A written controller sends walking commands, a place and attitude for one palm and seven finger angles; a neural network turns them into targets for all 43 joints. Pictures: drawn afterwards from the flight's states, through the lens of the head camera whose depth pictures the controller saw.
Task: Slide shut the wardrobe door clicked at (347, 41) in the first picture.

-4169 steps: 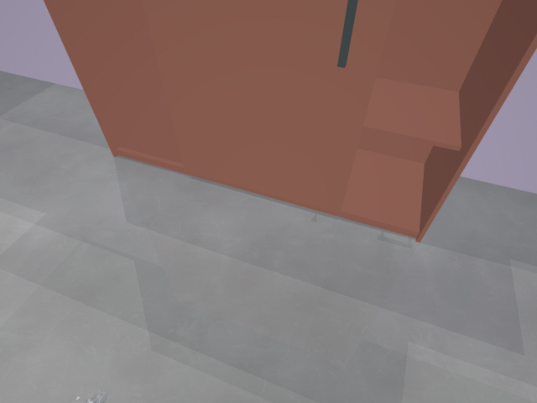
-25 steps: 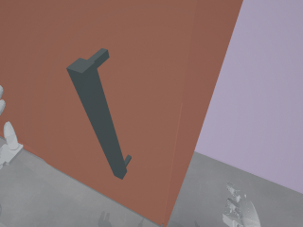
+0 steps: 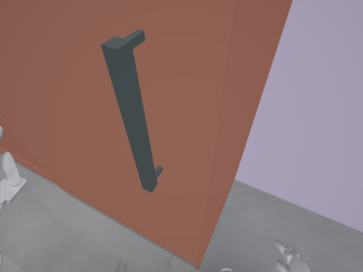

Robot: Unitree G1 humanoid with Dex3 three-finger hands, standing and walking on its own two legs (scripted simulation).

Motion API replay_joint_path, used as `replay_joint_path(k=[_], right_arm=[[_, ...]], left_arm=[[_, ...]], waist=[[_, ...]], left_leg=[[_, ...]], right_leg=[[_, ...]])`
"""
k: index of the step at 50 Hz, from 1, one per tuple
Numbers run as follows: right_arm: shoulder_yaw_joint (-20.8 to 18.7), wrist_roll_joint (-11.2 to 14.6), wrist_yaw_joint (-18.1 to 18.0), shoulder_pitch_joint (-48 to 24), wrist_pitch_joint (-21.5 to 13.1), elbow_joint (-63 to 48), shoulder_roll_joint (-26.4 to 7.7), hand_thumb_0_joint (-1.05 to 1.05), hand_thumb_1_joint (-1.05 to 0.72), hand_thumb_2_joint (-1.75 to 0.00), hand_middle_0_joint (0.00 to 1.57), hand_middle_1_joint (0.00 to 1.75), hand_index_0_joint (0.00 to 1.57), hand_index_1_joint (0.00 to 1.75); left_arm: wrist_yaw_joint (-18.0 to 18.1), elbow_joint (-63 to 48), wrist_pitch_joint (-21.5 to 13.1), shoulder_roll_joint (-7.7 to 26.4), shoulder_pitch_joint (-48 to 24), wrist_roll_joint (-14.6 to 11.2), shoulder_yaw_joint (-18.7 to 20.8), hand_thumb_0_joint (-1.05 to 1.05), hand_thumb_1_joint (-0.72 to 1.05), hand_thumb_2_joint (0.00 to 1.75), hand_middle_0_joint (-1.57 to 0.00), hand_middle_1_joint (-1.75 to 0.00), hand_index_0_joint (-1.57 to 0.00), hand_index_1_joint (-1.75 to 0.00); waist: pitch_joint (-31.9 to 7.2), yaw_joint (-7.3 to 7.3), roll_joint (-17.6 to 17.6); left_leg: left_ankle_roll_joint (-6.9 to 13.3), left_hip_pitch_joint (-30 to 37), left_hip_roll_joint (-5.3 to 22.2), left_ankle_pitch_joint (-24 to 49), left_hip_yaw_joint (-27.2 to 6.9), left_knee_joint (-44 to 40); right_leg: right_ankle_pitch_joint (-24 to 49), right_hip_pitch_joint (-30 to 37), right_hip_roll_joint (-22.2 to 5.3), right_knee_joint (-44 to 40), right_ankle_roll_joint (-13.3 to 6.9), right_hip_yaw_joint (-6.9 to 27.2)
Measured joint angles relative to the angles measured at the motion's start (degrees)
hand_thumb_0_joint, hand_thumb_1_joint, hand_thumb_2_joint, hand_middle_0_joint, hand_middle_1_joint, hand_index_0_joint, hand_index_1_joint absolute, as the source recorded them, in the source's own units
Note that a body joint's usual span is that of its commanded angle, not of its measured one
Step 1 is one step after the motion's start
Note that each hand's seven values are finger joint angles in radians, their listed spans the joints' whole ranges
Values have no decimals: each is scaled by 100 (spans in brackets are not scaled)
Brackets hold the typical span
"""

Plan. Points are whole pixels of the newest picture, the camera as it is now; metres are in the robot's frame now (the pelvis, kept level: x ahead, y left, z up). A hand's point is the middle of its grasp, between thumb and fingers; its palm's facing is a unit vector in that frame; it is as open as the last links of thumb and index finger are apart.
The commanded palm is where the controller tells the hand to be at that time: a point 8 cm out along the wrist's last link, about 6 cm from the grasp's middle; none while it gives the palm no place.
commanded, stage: step back with the hand held close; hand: left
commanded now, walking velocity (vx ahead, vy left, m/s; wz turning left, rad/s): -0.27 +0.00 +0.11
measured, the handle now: (145, 130) +0.31 +0.10 +0.20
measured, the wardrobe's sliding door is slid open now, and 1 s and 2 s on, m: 0.01 0.01 0.01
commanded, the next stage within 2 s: stop stepping back and stand still in 1.06 s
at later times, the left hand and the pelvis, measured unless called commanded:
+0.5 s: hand (12, 185) +0.19 +0.27 +0.19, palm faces +0.48 -0.71 -0.52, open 7.5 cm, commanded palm +0.12 +0.30 +0.20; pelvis -0.01 -0.01 +0.00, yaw +1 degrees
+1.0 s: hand out of the picture +0.10 +0.26 +0.20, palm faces +0.47 -0.78 -0.43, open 7.5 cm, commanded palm +0.03 +0.30 +0.20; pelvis -0.12 +0.00 +0.01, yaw -1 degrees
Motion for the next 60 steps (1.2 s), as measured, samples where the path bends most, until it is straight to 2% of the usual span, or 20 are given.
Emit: replay_joint_path(k=[4,10,19,22,24,28,30,33,34,36,37,40,42,44,47,48,50,54,57,60], right_arm=[[40,-23,36,-125,-26,-29,37,2,-90,-90,21,30,20,30],[-15,-28,68,-110,-117,-211,119,2,-90,-90,21,30,20,30],[-136,-45,151,-349,147,-171,-27,2,-90,-90,21,30,20,30],[-192,-30,98,-228,63,-264,-2,2,-90,-90,21,30,20,30],[-229,-39,73,-120,-46,-197,61,2,-90,-90,21,30,20,30],[-191,-108,135,-187,-197,2,99,2,-90,-90,20,30,20,30],[-195,-159,201,-385,-125,64,52,2,-90,-90,21,30,20,30],[-197,-125,236,-576,69,2,26,2,-90,-90,21,30,20,30],[-170,-102,226,-613,129,-55,37,2,-90,-90,21,30,20,30],[-138,-77,184,-646,172,-172,89,2,-90,-90,21,30,20,30],[-148,-77,156,-638,144,-211,122,2,-90,-90,21,30,20,30],[-192,-102,75,-510,-78,-195,220,2,-90,-90,21,30,20,30],[-192,-120,75,-438,-250,-65,277,2,-90,-90,21,30,20,30],[-155,-122,131,-415,-374,51,279,1,-90,-90,20,30,20,30],[-31,-140,228,-484,-463,146,241,1,-90,-90,21,30,20,30],[15,-148,251,-563,-441,173,210,1,-90,-90,21,30,20,30],[48,-158,287,-703,-328,200,152,1,-90,-90,21,30,20,30],[30,-124,290,-676,-73,85,180,2,-90,-90,21,30,20,30],[-9,-104,189,-585,-5,-79,172,2,-90,-90,21,30,20,30],[-73,-136,137,-467,-127,-61,209,2,-90,-90,21,30,20,30]], left_arm=[[-16,-189,-77,59,40,36,-33,2,88,90,-21,-31,-21,-30],[8,-378,-190,376,172,22,255,2,88,90,-22,-31,-21,-30],[-59,-667,-204,413,197,65,258,2,88,90,-22,-31,-21,-30],[-56,-666,-253,510,381,81,348,2,88,90,-22,-31,-21,-30],[-40,-605,-274,522,412,33,401,2,88,90,-22,-31,-21,-30],[-18,-530,-333,329,190,18,409,2,88,90,-22,-31,-21,-30],[-42,-523,-286,184,-74,59,231,2,88,90,-21,-31,-21,-30],[-103,-692,-168,216,-58,61,12,2,88,90,-21,-31,-21,-30],[-112,-802,-145,290,105,54,13,2,88,90,-22,-31,-21,-30],[-125,-1029,-146,494,500,35,82,2,88,90,-22,-31,-21,-30],[-132,-1093,-177,591,657,56,130,2,88,90,-22,-31,-21,-30],[-112,-1063,-267,701,843,11,242,2,88,90,-22,-31,-21,-30],[-49,-920,-337,653,734,-58,317,2,88,90,-22,-31,-21,-30],[12,-749,-382,509,506,-81,343,2,88,90,-22,-31,-21,-30],[44,-551,-404,342,119,-51,283,2,88,90,-22,-31,-21,-30],[30,-489,-416,276,1,-24,225,2,88,90,-21,-31,-21,-30],[-19,-420,-378,124,-152,-20,9,2,88,90,-21,-31,-20,-30],[-101,-638,-296,217,228,-23,-227,2,88,90,-21,-31,-20,-30],[-119,-877,-328,508,647,-36,-118,2,88,90,-22,-31,-21,-30],[-157,-903,-358,779,822,-99,75,2,88,90,-22,-31,-21,-30]], waist=[[102,-49,-106],[128,-150,-178],[193,-257,-314],[147,-306,-218],[46,-264,-148],[67,-78,-112],[226,-144,-81],[283,-296,-183],[268,-340,-257],[259,-393,-438],[263,-364,-491],[139,-281,-329],[46,-156,-215],[6,-7,-96],[20,149,-22],[52,182,35],[135,133,148],[76,-153,-129],[105,-348,-319],[175,-347,-310]], left_leg=[[12,-57,-23,116,1,-92],[-32,-139,-2,-65,-30,211],[-4,-297,-74,175,-53,13],[-1,-359,15,130,-146,130],[-35,-381,98,82,-214,175],[-138,-497,221,86,-179,263],[-190,-675,199,395,-252,400],[-154,-908,82,-304,-356,471],[-141,-868,83,-228,-335,195],[-93,-766,91,901,-144,-371],[-68,-769,93,1119,-75,-380],[-52,-816,265,899,-117,-260],[-81,-811,387,950,-136,-366],[-113,-824,500,1087,-106,-477],[-133,-1002,581,1173,-4,-372],[-147,-1107,641,1177,18,-276],[-182,-1245,625,1005,-98,-160],[-201,-1153,235,430,-264,-53],[-59,-966,171,1540,-191,-712],[-5,-1048,257,1542,-209,-668]], right_leg=[[142,-23,-22,-150,-21,4],[-77,-159,-7,251,-44,-19],[186,-229,-81,-57,-45,-19],[-37,-289,70,643,-83,-27],[-346,-127,173,952,-149,-109],[-734,203,206,285,-182,-259],[-507,171,166,183,-209,-335],[-237,100,15,-117,-184,-396],[-145,58,-24,-199,-160,-373],[-32,-25,-104,-219,-94,-286],[-58,-88,-98,-47,-102,-235],[-1110,-173,211,1395,-204,-229],[-1523,50,317,1627,-243,-393],[-1570,459,306,1081,-268,-618],[-736,1184,190,-422,-298,-744],[-734,1220,230,-638,-280,-734],[-668,1062,291,-600,-246,-723],[-434,767,67,-607,-194,-602],[-401,479,-34,-323,-157,-536],[-1519,228,236,857,-281,-385]])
